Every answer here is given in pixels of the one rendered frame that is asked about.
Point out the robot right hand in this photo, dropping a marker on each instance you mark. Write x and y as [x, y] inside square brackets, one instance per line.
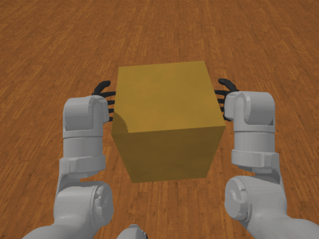
[231, 87]

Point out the right robot forearm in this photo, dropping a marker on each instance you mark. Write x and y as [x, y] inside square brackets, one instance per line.
[253, 116]

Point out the robot left thigh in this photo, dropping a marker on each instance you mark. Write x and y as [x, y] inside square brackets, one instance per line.
[132, 233]

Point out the robot right upper arm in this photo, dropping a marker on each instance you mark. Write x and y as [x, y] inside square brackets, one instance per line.
[259, 204]

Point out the left robot forearm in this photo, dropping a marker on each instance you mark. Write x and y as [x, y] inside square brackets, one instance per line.
[83, 157]

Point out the robot left hand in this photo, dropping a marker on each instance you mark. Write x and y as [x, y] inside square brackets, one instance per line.
[98, 90]

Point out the robot left upper arm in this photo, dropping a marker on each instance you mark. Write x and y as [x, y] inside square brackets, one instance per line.
[81, 209]

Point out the left robot shin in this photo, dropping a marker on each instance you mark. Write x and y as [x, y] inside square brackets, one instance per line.
[134, 226]

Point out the carton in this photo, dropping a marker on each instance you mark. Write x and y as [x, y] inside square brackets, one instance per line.
[167, 122]

